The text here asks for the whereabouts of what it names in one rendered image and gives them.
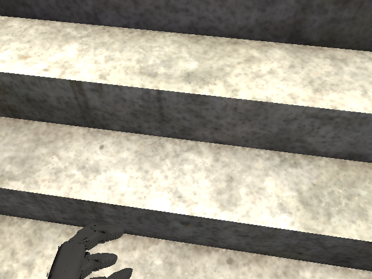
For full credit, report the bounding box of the left robot hand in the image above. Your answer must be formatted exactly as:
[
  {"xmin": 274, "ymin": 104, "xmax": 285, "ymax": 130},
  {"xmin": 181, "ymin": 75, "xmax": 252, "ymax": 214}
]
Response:
[{"xmin": 47, "ymin": 223, "xmax": 133, "ymax": 279}]

